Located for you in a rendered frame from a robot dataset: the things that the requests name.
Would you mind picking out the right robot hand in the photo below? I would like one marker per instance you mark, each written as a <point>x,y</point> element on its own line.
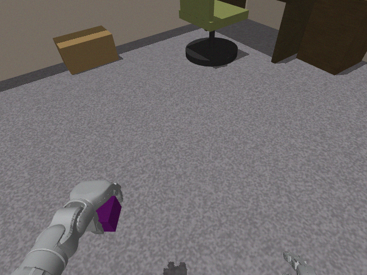
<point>298,264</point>

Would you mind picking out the left robot hand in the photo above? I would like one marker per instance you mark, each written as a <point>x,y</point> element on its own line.
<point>97,193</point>

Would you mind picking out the office chair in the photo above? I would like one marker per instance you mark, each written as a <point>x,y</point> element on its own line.
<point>211,15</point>

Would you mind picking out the desk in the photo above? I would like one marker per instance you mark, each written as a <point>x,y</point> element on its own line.
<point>292,28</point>

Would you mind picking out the left robot arm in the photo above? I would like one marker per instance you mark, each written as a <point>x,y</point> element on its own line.
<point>59,241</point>

